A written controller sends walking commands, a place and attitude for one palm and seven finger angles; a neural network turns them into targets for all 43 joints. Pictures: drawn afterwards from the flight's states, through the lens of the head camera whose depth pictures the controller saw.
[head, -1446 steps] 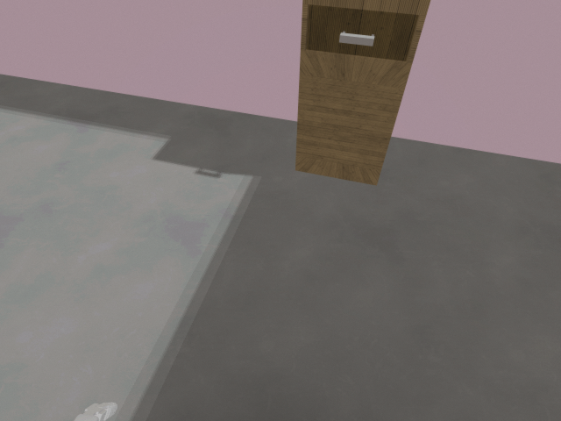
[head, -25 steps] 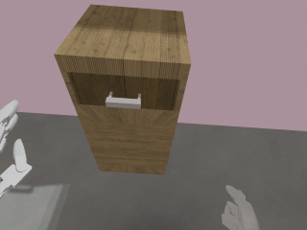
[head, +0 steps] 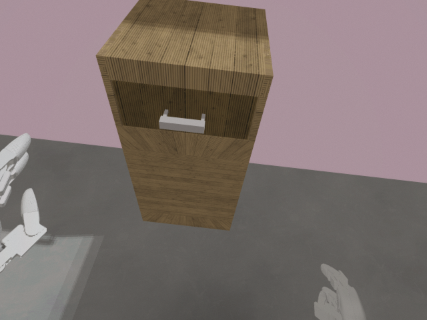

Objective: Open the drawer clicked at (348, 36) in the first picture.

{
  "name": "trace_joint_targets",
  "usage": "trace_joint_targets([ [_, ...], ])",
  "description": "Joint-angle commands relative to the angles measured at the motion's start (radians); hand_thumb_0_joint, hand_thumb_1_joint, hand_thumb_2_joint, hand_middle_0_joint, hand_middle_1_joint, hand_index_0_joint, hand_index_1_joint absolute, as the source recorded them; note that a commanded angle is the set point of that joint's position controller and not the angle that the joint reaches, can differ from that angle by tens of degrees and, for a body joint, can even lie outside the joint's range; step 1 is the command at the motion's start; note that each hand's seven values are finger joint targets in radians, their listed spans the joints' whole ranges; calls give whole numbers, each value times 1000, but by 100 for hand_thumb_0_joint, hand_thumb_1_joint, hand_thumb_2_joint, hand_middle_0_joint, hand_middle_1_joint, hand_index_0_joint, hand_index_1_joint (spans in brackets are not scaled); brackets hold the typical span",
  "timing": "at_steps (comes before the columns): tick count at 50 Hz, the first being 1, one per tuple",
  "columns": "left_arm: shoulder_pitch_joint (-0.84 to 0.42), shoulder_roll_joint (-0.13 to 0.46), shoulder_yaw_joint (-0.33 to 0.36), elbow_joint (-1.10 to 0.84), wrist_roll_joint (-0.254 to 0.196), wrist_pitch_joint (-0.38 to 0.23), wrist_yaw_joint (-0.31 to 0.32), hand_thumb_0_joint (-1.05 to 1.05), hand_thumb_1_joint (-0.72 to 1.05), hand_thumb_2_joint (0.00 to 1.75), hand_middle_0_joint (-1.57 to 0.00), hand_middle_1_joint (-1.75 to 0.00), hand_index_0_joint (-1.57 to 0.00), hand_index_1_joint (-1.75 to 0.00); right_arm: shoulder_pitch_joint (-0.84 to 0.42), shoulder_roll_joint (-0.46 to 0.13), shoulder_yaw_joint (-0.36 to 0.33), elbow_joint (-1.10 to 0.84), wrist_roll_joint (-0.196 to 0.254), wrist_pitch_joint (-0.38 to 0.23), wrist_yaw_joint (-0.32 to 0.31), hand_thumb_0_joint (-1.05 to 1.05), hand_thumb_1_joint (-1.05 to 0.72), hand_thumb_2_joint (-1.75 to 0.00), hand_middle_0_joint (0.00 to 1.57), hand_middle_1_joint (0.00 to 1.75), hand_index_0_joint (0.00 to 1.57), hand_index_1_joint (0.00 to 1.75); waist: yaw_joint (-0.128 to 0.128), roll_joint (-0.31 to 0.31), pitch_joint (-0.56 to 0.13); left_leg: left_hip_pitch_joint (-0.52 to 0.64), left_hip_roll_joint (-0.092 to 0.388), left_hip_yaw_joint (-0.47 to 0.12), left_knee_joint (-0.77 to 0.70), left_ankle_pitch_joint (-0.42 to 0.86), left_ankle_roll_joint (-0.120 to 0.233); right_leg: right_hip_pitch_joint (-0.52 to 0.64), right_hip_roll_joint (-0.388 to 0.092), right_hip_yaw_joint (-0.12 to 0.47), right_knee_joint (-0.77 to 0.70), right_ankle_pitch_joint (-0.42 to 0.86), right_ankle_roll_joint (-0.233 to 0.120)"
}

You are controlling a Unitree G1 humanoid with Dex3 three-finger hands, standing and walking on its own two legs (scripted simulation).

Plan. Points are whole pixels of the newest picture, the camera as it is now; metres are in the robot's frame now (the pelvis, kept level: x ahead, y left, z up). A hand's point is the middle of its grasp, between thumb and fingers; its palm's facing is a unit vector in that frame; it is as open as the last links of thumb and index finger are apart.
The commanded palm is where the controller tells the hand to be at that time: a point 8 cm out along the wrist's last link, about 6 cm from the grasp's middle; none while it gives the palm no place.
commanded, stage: step back with the hand held close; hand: left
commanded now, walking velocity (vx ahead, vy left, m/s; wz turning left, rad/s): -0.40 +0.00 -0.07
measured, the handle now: (183, 119) +0.63 +0.11 -0.02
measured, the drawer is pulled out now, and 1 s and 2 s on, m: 0.00 0.00 0.00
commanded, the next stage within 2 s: stop stepping back and stand still in 0.20 s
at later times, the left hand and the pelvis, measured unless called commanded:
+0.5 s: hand out of the picture +0.05 +0.19 +0.17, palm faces +0.24 -0.84 -0.49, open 7.4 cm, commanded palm +0.00 +0.24 +0.18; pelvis -0.15 -0.03 +0.01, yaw -5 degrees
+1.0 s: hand out of the picture +0.01 +0.21 +0.17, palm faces +0.34 -0.84 -0.43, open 7.4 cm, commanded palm -0.04 +0.26 +0.18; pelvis -0.19 -0.02 +0.00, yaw -2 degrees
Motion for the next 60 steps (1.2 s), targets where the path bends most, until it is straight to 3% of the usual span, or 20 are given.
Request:
trace_joint_targets([
  [1, 1, 180, 155, -212, -10, -57, 22, 0, 90, 90, -20, -30, -20, -30, -86, -126, -57, -164, 4, -46, -23, 0, -90, -90, 20, 30, 20, 30, 32, 223, -170, 82, 208, -137, -330, 538, 70, 152, -17, -9, 117, 98, 48],
  [3, 37, 160, 153, -234, -22, -59, 6, 0, 90, 90, -20, -30, -20, -30, -70, -134, -65, -185, -24, -77, -12, 0, -90, -90, 20, 30, 20, 30, 31, 302, -192, -27, 329, -270, -427, 448, 151, 143, 26, 4, 402, -273, 43],
  [5, 14, 129, 119, -274, -28, -52, 8, 0, 90, 90, -20, -30, -20, -30, -39, -112, -60, -146, -32, -113, -7, 0, -90, -90, 20, 30, 20, 30, 31, 160, -169, 135, 355, -248, -333, 629, 186, -35, -4, 54, 473, -333, 33],
  [9, -19, 90, 68, -278, -21, -15, 14, 0, 90, 90, -20, -30, -20, -30, -62, -127, -56, -113, -26, -149, 10, 0, -90, -90, 20, 30, 20, 30, 29, 214, -177, 282, 304, -117, -334, 646, 152, -66, -8, -12, 398, -298, 53],
  [14, -22, 135, 114, -255, -37, 12, 18, 0, 90, 90, -20, -30, -20, -30, -99, -119, -40, -124, -33, -146, 13, 0, -90, -90, 20, 30, 20, 30, 29, 251, -168, 158, 276, -133, -455, 222, 134, 95, 11, -55, 217, -319, 40],
  [17, 73, 148, 146, -258, -55, 4, 8, 0, 90, 90, -20, -30, -20, -30, -103, -105, -29, -158, -18, -124, 24, 0, -90, -90, 20, 30, 20, 30, 42, 212, -164, 78, 155, -31, -408, -52, 52, 257, -11, -101, -147, -174, 7],
  [19, 119, 244, 230, -269, -45, -11, 13, 0, 90, 90, -20, -30, -20, -30, -95, -84, -23, -170, -16, -85, 35, 0, -90, -90, 20, 30, 20, 30, 36, -112, -149, 91, -9, 78, 45, -51, -38, 43, -315, 226, -384, -241, -94],
  [20, 51, 266, 250, -286, -48, -21, 29, 0, 90, 90, -20, -30, -20, -30, -108, -93, -8, -159, -25, -78, 29, 0, -90, -90, 20, 30, 20, 30, 48, -123, -117, -17, 6, 36, 232, -75, -30, 11, -437, 294, -350, -24, -154],
  [23, 62, 156, 167, -151, -27, -2, 39, 0, 90, 90, -20, -30, -20, -30, -58, -73, -13, -137, 11, -82, 9, 0, -90, -90, 20, 30, 20, 30, 6, -110, -115, -212, 35, 14, 364, -12, -21, 232, -341, 130, -151, 474, -96],
  [31, -91, 130, 77, -136, 1, -28, 50, 0, 90, 90, -20, -30, -20, -30, -34, -120, -27, -112, -14, -119, -20, 0, -90, -90, 20, 30, 20, 30, 18, -57, 15, 107, 39, 106, -174, 14, 46, 110, -301, 136, -207, -113, -91],
  [34, -44, 144, 104, -170, -5, -40, 49, 0, 90, 90, -20, -30, -20, -30, -16, -151, -46, -136, -6, -126, -27, 0, -90, -90, 20, 30, 20, 30, 21, 107, -48, 266, 149, -44, -237, 253, 93, 91, -151, 19, 1, 77, 6],
  [37, -34, 140, 109, -204, 0, -47, 46, 0, 90, 90, -20, -30, -20, -30, -3, -126, -26, -122, -17, -131, -23, 0, -90, -90, 20, 30, 20, 30, 6, 222, -50, 236, 273, -236, -333, 311, 149, 14, -69, -89, 175, -229, 33],
  [42, 12, 113, 115, -153, 1, -38, 45, 0, 90, 90, -20, -30, -20, -30, -29, -128, -19, -121, -12, -141, -13, 0, -90, -90, 20, 30, 20, 30, 13, 162, -20, 3, 188, -52, -282, 17, 85, 229, -91, -62, -47, -107, 11],
  [46, 2, 118, 114, -103, -7, -28, 46, 0, 90, 90, -20, -30, -20, -30, -35, -102, -28, -122, -9, -106, -2, 0, -90, -90, 20, 30, 20, 30, 17, -159, 34, -132, 37, 58, 185, -112, 13, 154, -372, 398, -319, -329, -168],
  [48, -61, 114, 105, -103, 2, -42, 46, 0, 90, 90, -20, -30, -20, -30, -34, -99, -22, -113, -11, -104, 0, 0, -90, -90, 20, 30, 20, 30, 12, -109, 33, -172, 66, 22, 216, -122, 13, 218, -389, 308, -264, -58, -195],
  [52, -82, 96, 78, -127, 6, -41, 51, 0, 90, 90, -20, -30, -20, -30, -39, -82, -5, -115, -19, -103, -14, 0, -90, -90, 20, 30, 20, 30, 7, -31, -12, 141, 35, 102, -165, 72, 26, 131, -257, 87, -164, 14, -90],
  [55, -86, 95, 70, -173, 1, -38, 46, 0, 90, 90, -20, -30, -20, -30, -56, -122, -24, -147, -9, -107, -22, 0, -90, -90, 20, 30, 20, 30, 29, 116, -29, 243, 177, -81, -257, 241, 79, 79, -121, -7, -35, -7, 17],
  [56, -140, -68, -271, 666, 103, 142, -100, 0, 90, 90, -20, -30, -20, -30, -45, -296, -76, 105, -27, -123, 76, 0, -90, -90, 20, 30, 20, 30, -24, 181, 44, 130, 201, -114, -151, 414, 101, -48, -141, -95, 184, 7, 27],
  [57, -160, -92, -250, 700, 78, 216, -116, 0, 90, 90, -20, -30, -20, -30, 31, -218, -68, 101, -21, -54, 76, 0, -90, -90, 20, 30, 20, 30, -16, 225, -6, 148, 243, -168, -207, 573, 146, -58, -106, -65, 281, -231, 42],
  [60, -232, -108, -280, 822, 67, 223, -116, 0, 90, 90, -20, -30, -20, -30, 37, -206, -40, 64, -57, -17, 53, 0, -90, -90, 20, 30, 20, 30, 4, -8, -82, 219, 317, -298, -212, 703, 239, -113, -92, 15, 450, -399, 38],
])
